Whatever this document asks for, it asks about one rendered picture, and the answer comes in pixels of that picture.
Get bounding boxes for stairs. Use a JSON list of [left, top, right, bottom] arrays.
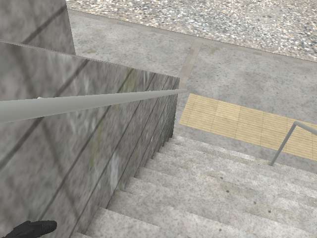
[[70, 134, 317, 238]]

